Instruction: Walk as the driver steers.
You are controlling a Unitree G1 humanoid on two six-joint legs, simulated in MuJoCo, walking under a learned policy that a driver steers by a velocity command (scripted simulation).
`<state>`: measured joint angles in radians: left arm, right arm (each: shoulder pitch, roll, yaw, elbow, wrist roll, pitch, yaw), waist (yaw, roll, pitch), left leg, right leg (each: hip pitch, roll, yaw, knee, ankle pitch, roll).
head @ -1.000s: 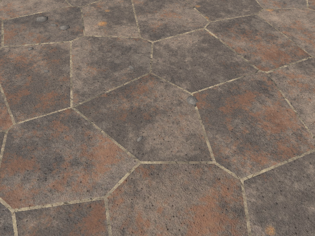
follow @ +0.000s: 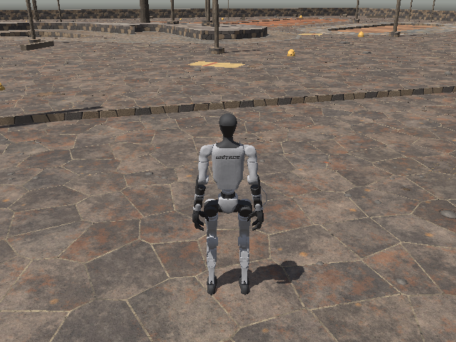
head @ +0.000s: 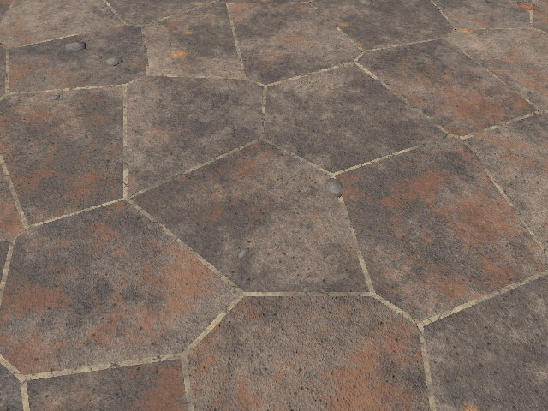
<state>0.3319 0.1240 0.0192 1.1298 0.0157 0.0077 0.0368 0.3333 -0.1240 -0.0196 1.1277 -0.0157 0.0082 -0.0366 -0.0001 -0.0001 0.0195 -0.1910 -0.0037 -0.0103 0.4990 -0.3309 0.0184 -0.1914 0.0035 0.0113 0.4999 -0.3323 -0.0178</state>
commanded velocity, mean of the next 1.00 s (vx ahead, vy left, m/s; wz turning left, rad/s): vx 0.15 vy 0.00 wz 0.00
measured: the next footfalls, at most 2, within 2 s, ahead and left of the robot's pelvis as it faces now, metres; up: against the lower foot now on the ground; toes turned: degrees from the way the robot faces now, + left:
left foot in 0.56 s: +0.28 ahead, +0.05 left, +0.00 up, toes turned +2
right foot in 0.86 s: +0.24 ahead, -0.13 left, +0.00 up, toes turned -2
